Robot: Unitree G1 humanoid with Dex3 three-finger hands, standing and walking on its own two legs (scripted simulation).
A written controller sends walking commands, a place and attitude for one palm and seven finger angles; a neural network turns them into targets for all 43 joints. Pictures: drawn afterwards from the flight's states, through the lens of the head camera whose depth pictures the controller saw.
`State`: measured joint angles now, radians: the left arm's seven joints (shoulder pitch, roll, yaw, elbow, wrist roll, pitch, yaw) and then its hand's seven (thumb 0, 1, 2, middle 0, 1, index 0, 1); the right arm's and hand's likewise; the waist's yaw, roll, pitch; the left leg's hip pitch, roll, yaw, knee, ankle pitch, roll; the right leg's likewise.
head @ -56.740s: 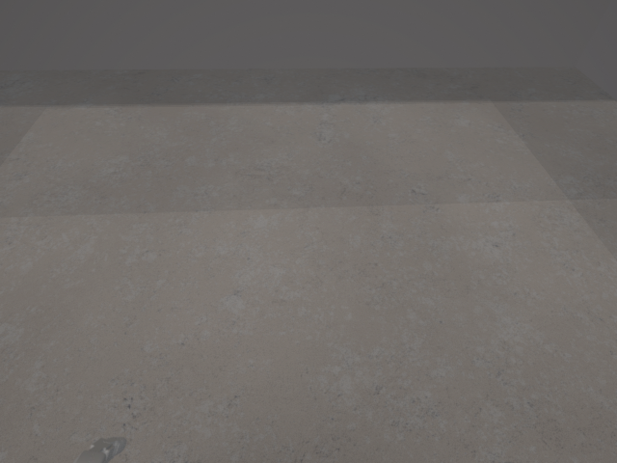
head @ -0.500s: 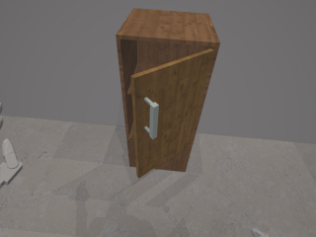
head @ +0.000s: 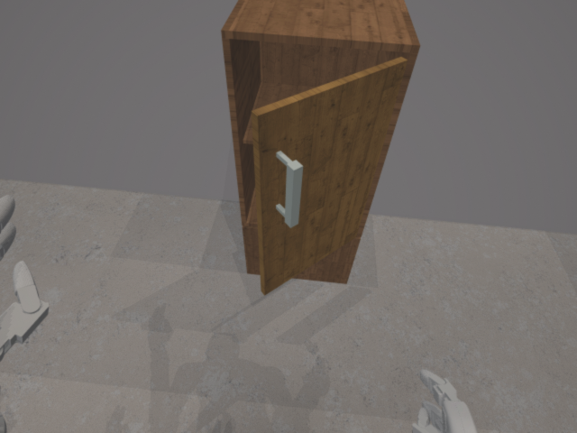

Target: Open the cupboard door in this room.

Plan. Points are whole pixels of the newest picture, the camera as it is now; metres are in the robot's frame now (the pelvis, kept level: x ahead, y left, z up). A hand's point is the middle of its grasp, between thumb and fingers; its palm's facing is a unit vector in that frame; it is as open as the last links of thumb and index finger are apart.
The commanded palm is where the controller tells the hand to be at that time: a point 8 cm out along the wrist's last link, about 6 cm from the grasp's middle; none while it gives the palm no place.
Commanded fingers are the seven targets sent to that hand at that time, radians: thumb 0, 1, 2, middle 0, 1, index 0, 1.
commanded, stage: let the arm hang, fingers relaxed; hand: left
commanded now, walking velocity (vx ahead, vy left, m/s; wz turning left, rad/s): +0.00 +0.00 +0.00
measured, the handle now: (286, 190) +0.55 +0.04 -0.01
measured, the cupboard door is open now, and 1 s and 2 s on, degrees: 42 42 42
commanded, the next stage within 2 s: look to check the result in 1.12 s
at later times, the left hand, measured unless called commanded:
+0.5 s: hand out of the picture -0.09 +0.18 -0.17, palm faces +0.06 -0.98 -0.20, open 7.2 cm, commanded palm none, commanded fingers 0.00 0.90 0.90 -0.20 -0.30 -0.20 -0.30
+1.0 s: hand out of the picture -0.02 +0.12 -0.18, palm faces +0.08 -0.99 -0.12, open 7.4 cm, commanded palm none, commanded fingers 0.00 0.90 0.90 -0.20 -0.30 -0.20 -0.30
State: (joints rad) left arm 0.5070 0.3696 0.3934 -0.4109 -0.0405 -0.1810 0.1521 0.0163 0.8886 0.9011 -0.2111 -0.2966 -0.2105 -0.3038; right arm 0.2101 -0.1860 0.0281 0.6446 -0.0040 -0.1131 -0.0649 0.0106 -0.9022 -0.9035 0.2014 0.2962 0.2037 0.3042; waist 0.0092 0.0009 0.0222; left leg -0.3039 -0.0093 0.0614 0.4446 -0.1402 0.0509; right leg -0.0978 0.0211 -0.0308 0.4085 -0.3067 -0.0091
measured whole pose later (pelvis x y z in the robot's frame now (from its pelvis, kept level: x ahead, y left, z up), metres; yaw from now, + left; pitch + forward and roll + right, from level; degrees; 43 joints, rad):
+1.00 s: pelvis +0.00 -0.01 +0.00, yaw +2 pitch -2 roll +0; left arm 0.33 0.08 0.00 1.14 0.01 -0.01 0.04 0.00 0.91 0.90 -0.20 -0.29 -0.20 -0.30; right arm 0.31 -0.10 0.00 1.17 -0.02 0.02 -0.03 0.00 -0.91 -0.90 0.20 0.30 0.20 0.30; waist -0.02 -0.01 0.02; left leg -0.27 -0.03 0.03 0.44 -0.13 0.04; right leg -0.08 0.01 -0.06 0.46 -0.34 -0.03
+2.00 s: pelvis +0.03 -0.03 +0.00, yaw -1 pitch -2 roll +0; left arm 0.34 0.12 0.04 1.11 0.01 0.02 0.04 0.00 0.91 0.90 -0.20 -0.29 -0.20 -0.30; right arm 0.23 -0.14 -0.02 1.14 -0.02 0.04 -0.05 0.00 -0.92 -0.90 0.20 0.30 0.20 0.30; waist 0.01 -0.01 0.07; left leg -0.27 0.02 0.07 0.52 -0.22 0.01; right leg -0.05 0.05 -0.02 0.45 -0.37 -0.05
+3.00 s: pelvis +0.01 -0.03 +0.00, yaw -35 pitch +1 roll -2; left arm 0.20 0.25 0.10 0.91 0.03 0.07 -0.03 0.01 0.91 0.90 -0.20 -0.29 -0.20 -0.30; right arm 0.20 -0.17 -0.01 0.88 -0.03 0.02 -0.04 0.00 -0.91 -0.90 0.20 0.30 0.20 0.30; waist 0.03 -0.06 0.10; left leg -0.24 0.06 0.10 0.52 -0.29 0.02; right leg -0.52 0.01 0.02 1.11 -0.42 0.05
